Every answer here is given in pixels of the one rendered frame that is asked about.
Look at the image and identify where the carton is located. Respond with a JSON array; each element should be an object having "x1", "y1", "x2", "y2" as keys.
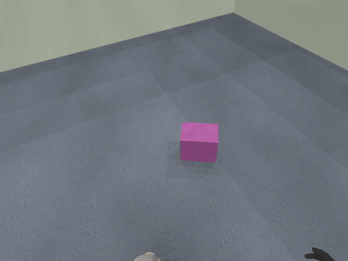
[{"x1": 180, "y1": 122, "x2": 219, "y2": 163}]

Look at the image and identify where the robot right hand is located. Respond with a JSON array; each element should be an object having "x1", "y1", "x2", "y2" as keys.
[{"x1": 304, "y1": 247, "x2": 335, "y2": 261}]

